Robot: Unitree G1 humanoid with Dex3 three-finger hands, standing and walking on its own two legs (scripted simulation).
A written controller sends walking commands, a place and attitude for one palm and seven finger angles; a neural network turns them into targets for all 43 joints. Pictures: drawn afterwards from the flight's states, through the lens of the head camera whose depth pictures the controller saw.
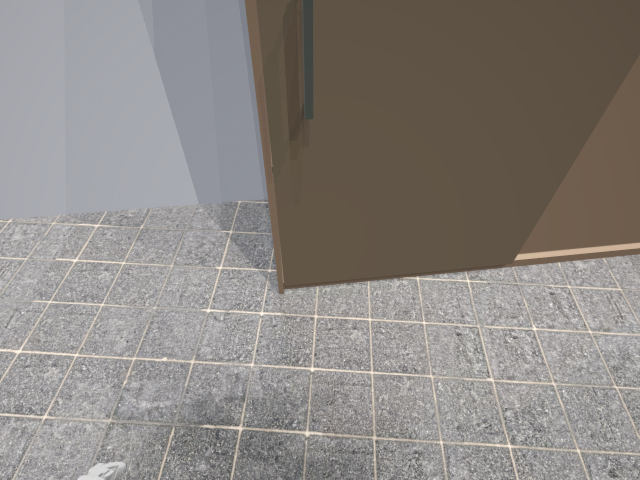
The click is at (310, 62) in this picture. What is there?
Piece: wardrobe's sliding door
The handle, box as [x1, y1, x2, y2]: [302, 0, 312, 119]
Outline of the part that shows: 312,0 302,0 305,119 312,118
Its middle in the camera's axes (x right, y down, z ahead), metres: -0.03 -0.39 +0.80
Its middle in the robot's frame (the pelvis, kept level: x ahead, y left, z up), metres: +0.87 +0.08 +0.15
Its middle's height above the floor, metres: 0.92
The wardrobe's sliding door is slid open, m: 0.00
